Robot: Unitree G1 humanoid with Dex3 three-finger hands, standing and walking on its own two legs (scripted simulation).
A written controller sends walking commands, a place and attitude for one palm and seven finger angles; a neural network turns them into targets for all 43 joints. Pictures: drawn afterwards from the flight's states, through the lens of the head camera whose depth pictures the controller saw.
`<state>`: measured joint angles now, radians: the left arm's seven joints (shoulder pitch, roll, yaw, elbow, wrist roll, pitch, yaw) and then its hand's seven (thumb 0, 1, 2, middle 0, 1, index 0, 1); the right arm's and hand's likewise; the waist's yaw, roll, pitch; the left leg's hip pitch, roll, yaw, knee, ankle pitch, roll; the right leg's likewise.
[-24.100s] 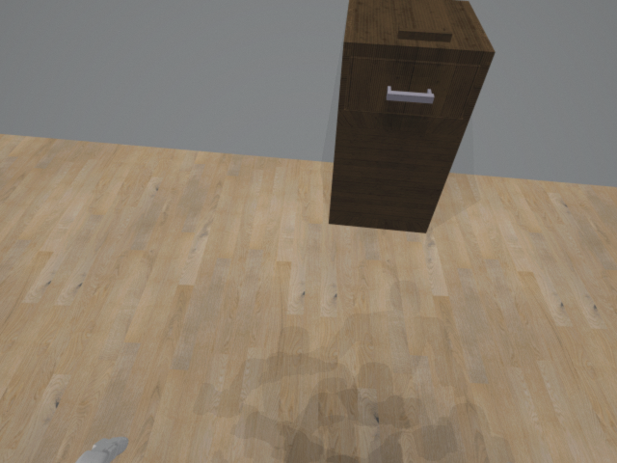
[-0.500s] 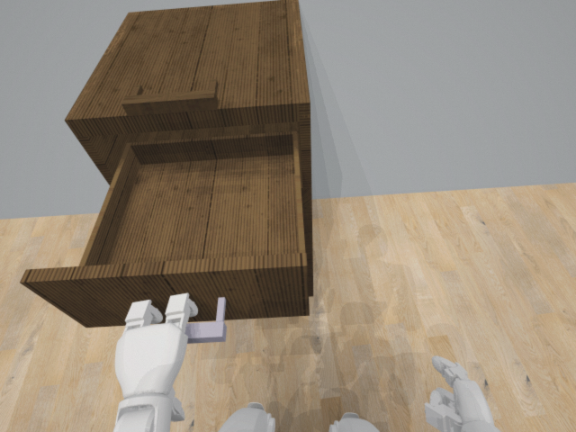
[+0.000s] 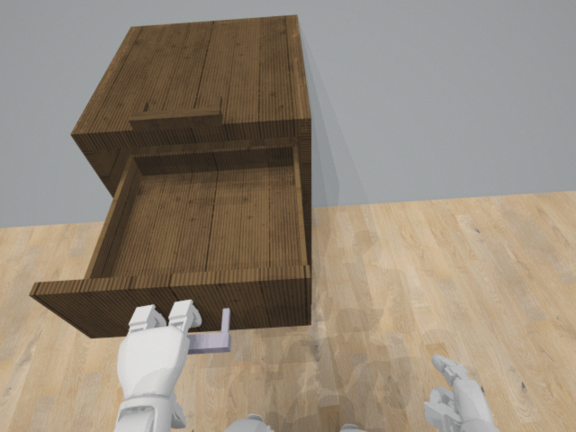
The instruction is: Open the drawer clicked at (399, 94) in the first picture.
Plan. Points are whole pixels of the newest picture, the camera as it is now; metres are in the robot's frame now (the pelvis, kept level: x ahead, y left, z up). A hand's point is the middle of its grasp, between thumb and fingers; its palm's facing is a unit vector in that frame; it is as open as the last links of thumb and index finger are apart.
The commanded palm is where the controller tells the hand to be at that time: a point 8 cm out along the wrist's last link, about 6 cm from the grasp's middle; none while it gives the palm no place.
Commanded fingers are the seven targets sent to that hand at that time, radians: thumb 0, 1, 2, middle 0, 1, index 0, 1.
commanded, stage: lift the hand off the handle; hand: left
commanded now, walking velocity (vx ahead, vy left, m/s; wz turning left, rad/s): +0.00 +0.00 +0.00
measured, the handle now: (183, 331) +0.27 +0.19 -0.04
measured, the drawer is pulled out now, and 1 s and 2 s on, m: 0.30 0.30 0.30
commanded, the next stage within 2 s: draw the hand back to the body in 1.84 s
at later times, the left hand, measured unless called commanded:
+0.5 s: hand (154, 354) +0.22 +0.20 +0.00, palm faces +0.01 -0.12 -0.99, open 13.4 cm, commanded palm +0.21 +0.20 +0.06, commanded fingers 0.00 -0.50 0.30 -0.30 -1.20 -0.30 -1.20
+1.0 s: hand (152, 344) +0.23 +0.19 +0.03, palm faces +0.01 -0.13 -0.99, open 13.4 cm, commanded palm +0.21 +0.19 +0.10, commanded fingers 0.00 -0.50 0.30 -0.30 -1.20 -0.30 -1.20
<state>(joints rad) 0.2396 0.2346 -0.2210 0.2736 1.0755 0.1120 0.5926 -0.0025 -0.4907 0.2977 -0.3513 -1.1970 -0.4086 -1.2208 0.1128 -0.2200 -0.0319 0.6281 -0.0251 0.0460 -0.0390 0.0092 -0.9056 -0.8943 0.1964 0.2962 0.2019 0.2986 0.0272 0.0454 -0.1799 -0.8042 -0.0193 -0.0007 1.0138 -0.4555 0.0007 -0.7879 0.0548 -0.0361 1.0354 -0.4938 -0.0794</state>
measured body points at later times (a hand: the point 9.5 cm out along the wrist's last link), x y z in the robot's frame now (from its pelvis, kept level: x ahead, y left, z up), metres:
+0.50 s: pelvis +0.01 +0.00 +0.02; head +0.04 -0.03 +0.47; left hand +0.22 +0.21 +0.05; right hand +0.22 -0.22 -0.08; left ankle +0.02 +0.12 -0.67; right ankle +0.01 -0.07 -0.67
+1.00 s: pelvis +0.02 +0.00 +0.03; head +0.03 -0.04 +0.48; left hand +0.22 +0.20 +0.09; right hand +0.23 -0.21 -0.07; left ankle +0.02 +0.12 -0.67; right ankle +0.01 -0.07 -0.67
